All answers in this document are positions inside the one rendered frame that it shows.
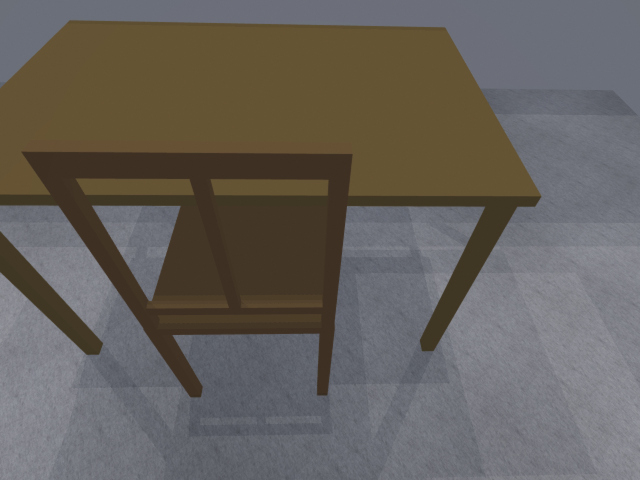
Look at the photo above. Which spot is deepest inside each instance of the table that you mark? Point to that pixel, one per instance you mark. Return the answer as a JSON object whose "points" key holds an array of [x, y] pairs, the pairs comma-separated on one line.
{"points": [[421, 130]]}

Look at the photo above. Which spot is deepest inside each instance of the chair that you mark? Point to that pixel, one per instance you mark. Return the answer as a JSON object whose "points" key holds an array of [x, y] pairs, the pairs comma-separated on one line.
{"points": [[228, 269]]}

